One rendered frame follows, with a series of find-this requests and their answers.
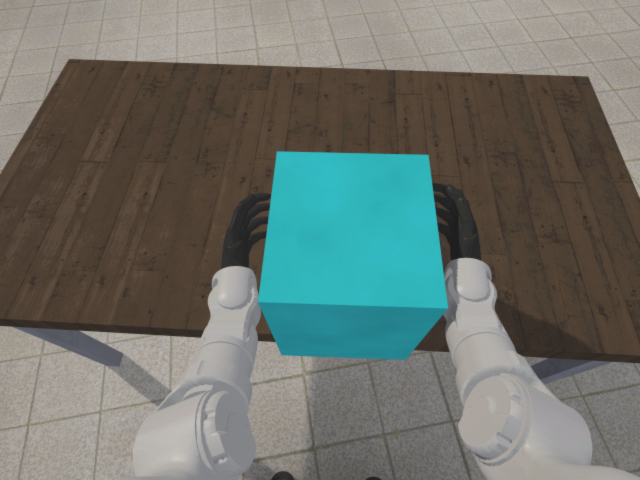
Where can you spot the table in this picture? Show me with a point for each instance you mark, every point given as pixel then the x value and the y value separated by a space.
pixel 115 204

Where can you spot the robot right upper arm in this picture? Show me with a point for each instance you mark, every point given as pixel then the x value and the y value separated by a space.
pixel 517 432

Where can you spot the robot right hand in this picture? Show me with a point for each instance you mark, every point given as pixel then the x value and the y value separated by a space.
pixel 461 232

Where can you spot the robot right forearm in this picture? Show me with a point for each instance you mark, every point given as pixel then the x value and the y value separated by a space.
pixel 478 343

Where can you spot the robot left upper arm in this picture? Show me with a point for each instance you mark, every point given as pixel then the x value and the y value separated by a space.
pixel 205 437

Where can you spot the robot left forearm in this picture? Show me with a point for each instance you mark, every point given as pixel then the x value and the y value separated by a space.
pixel 224 358

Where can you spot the carton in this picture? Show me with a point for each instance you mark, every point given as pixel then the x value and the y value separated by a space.
pixel 352 264

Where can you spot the robot left hand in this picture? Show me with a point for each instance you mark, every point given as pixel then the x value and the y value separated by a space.
pixel 238 241

